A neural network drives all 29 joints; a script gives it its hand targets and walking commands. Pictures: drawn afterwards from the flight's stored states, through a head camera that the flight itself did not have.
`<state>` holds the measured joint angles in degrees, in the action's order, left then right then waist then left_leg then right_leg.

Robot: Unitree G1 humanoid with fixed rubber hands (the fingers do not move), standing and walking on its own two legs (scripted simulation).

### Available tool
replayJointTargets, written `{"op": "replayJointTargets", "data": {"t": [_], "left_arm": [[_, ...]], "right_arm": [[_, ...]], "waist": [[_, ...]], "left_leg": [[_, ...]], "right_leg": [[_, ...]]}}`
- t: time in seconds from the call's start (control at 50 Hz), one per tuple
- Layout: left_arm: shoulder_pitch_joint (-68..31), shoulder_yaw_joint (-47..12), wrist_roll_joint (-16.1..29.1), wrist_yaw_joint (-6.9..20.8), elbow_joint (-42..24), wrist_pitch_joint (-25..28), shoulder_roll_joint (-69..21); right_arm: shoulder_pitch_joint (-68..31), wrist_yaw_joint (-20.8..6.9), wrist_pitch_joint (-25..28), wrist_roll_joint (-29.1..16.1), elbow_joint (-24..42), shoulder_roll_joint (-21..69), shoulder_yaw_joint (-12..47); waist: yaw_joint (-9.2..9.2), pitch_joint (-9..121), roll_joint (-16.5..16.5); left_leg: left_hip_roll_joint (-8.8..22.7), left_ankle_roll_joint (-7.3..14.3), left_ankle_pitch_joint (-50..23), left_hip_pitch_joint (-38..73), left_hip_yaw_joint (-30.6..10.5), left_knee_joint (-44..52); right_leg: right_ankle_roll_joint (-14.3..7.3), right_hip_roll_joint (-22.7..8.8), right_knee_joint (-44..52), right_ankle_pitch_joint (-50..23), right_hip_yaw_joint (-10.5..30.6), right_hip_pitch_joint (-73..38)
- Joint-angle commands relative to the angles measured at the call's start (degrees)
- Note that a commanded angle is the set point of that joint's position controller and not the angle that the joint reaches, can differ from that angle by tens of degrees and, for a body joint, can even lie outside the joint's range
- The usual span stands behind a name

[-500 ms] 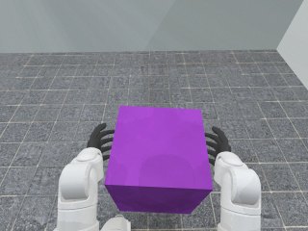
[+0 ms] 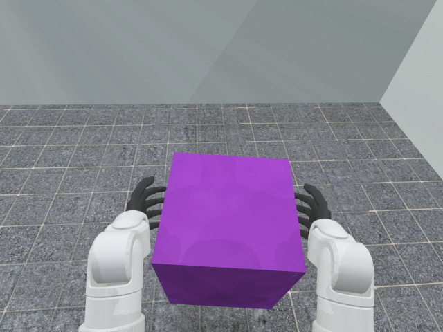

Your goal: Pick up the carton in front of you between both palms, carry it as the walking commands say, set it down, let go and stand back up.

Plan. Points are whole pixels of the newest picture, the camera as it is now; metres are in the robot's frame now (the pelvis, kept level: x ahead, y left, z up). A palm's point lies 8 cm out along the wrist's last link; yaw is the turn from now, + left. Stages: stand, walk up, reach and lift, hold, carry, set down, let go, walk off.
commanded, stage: carry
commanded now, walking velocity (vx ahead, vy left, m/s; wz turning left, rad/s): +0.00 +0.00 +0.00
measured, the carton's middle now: (225, 236) +0.29 +0.00 +0.00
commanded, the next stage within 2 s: hold in 1.92 s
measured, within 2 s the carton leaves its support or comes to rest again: neither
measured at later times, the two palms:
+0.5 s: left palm (155, 223) +0.29 +0.13 +0.03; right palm (314, 230) +0.29 -0.16 +0.03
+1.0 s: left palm (152, 234) +0.27 +0.13 +0.03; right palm (317, 242) +0.27 -0.16 +0.03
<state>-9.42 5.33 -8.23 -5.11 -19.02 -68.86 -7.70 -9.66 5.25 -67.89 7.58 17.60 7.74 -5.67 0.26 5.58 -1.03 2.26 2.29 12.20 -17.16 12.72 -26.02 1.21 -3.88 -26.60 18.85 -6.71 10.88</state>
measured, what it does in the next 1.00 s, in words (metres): stands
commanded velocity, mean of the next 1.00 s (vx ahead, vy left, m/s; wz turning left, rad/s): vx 0.00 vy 0.00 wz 0.00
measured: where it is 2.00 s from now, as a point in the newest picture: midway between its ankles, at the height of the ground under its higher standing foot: outside the picture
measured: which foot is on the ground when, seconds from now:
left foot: down 0.00-1.00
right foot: down 0.00-1.00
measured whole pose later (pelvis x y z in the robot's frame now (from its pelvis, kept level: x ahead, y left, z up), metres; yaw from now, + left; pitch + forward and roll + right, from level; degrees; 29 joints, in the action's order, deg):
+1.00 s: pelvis -0.01 -0.01 +0.00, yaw +0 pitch +2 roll +0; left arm -11.4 9.1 -13.9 -2.2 10.2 -42.1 -8.0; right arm -11.8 2.3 -42.0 13.9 -10.6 8.1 -9.1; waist 0.0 6.2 -0.2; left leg 4.2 0.7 12.7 -18.3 10.5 -29.6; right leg -0.4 -3.1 -29.8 19.7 -9.3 11.7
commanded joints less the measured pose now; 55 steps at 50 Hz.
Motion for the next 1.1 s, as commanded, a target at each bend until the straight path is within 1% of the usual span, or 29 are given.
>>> {"op": "replayJointTargets", "data": {"t": [0.0,0.04,0.1,0.16,0.22,0.3,0.38,0.46,0.54,0.58,0.64,0.7,0.8,0.88,1.0,1.08], "left_arm": [[-20.43,-40.18,23.05,15.99,1.54,0.68,-53.61],[-20.65,-39.84,22.53,16.31,3.23,1.58,-53.50],[-21.80,-39.16,21.73,16.65,5.42,3.66,-53.82],[-22.65,-38.65,20.81,16.73,6.67,6.66,-54.00],[-23.19,-39.13,20.40,16.57,6.08,9.81,-53.93],[-21.20,-37.93,18.23,16.18,7.42,13.70,-51.83],[-19.70,-35.27,15.21,15.98,10.65,17.94,-49.39],[-21.52,-31.09,11.73,15.79,15.54,22.91,-47.98],[-25.15,-26.46,8.63,16.03,22.61,28.15,-48.30],[-27.02,-25.04,7.63,16.36,25.74,30.51,-49.43],[-29.16,-24.30,7.01,16.98,28.99,32.81,-51.80],[-29.53,-24.92,7.24,17.45,29.88,33.33,-53.69],[-27.74,-28.02,9.21,17.48,26.73,30.56,-54.68],[-26.49,-27.24,8.80,17.29,26.28,29.04,-53.27],[-28.51,-28.36,9.74,17.32,24.72,29.28,-53.55],[-28.23,-28.50,9.82,17.25,24.50,29.27,-53.55]], "right_arm": [[-21.20,-16.12,0.14,-22.76,0.15,53.77,40.85],[-21.71,-16.26,0.98,-22.25,-1.25,53.63,40.91],[-23.02,-16.54,2.98,-21.58,-3.49,54.03,40.71],[-23.63,-16.79,5.84,-20.80,-4.73,53.95,40.12],[-23.96,-16.76,8.86,-20.34,-4.50,53.78,40.25],[-21.79,-16.41,12.73,-18.16,-6.40,51.93,38.91],[-20.12,-16.18,17.09,-15.17,-9.92,49.75,36.17],[-21.62,-16.04,22.01,-11.49,-14.70,48.12,31.65],[-25.35,-16.17,27.26,-8.27,-21.50,48.24,26.78],[-27.20,-16.44,29.63,-7.20,-24.64,49.30,25.29],[-29.30,-17.06,31.95,-6.51,-27.90,51.67,24.54],[-29.60,-17.56,32.45,-6.70,-28.89,53.65,25.18],[-27.75,-17.76,29.65,-8.85,-25.81,54.59,28.37],[-26.45,-17.56,28.12,-8.42,-25.30,53.05,27.63],[-28.22,-17.52,28.37,-9.11,-23.70,53.33,28.62],[-28.07,-17.53,28.35,-9.31,-23.57,53.35,28.87]], "waist": [[-0.11,16.69,-0.56],[-0.16,15.98,-1.04],[-0.22,14.81,-1.47],[-0.26,14.71,-1.27],[-0.35,15.79,-0.55],[-0.41,17.12,0.01],[-0.36,16.95,0.15],[-0.28,15.30,0.30],[-0.27,13.62,0.86],[-0.29,13.30,0.97],[-0.27,13.29,1.01],[-0.25,13.84,0.99],[-0.24,14.38,0.96],[-0.24,13.46,0.94],[-0.17,12.45,1.03],[-0.16,13.07,0.98]], "left_leg": [[7.94,-1.12,-34.66,11.29,-6.08,-4.58],[7.30,-1.51,-34.44,9.91,-5.70,-5.71],[6.67,-2.16,-31.17,8.10,-5.52,-6.24],[6.40,-2.35,-29.77,7.68,-5.63,-6.54],[6.43,-2.06,-30.51,8.41,-5.91,-6.86],[6.68,-1.62,-31.32,9.17,-6.34,-7.27],[6.85,-1.37,-28.71,8.86,-6.60,-7.28],[7.25,-1.21,-24.17,8.40,-7.00,-6.16],[7.75,-1.11,-21.69,8.07,-7.58,-4.25],[7.77,-1.12,-19.97,7.97,-7.79,-3.38],[7.68,-1.09,-17.61,8.07,-8.06,-2.41],[7.64,-0.99,-16.76,8.34,-8.21,-1.98],[7.68,-0.96,-16.66,8.29,-8.25,-1.71],[7.69,-1.09,-15.40,7.58,-8.22,-1.31],[7.68,-1.32,-12.27,6.87,-8.55,-0.32],[7.72,-1.36,-12.03,6.88,-8.66,-0.23]], "right_leg": [[0.42,-6.22,-1.62,-36.38,2.82,-3.26],[0.49,-6.22,-2.25,-40.24,2.68,-3.47],[0.30,-6.37,-2.40,-43.06,2.60,-4.25],[-0.03,-6.29,-2.80,-43.81,2.48,-5.02],[-0.33,-6.04,-3.42,-42.67,2.26,-5.35],[-0.54,-5.84,-3.94,-40.40,2.02,-5.47],[-0.79,-5.96,-3.75,-37.36,1.87,-4.93],[-1.03,-5.96,-2.65,-30.65,1.89,-3.08],[-1.26,-5.61,-1.15,-23.79,2.04,-1.82],[-1.39,-5.54,-0.47,-21.28,2.22,-1.59],[-1.59,-5.50,0.35,-18.36,2.46,-1.23],[-1.74,-5.49,0.68,-17.18,2.53,-1.08],[-1.87,-5.54,0.76,-17.02,2.41,-0.84],[-1.93,-5.55,1.14,-15.80,2.54,-0.10],[-2.14,-5.55,2.10,-12.08,3.01,1.26],[-2.27,-5.51,2.10,-11.62,3.13,1.28]]}}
